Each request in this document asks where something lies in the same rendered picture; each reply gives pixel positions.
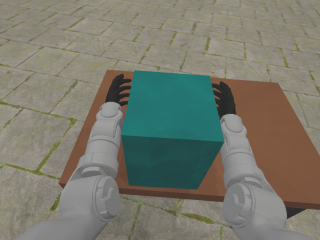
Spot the left robot hand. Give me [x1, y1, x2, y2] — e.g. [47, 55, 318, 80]
[105, 74, 132, 106]

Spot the robot left upper arm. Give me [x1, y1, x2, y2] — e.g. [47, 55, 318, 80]
[14, 174, 121, 240]

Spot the robot right upper arm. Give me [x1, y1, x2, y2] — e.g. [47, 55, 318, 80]
[221, 182, 316, 240]

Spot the left robot forearm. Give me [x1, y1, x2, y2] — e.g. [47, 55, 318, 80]
[59, 102, 124, 211]

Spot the carton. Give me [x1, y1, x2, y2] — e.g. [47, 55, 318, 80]
[121, 70, 225, 190]

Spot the right robot forearm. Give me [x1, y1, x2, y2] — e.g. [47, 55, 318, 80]
[220, 114, 287, 220]

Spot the right robot hand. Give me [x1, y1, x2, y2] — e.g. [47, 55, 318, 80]
[212, 81, 237, 120]

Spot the table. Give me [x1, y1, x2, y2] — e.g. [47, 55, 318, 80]
[58, 69, 320, 219]

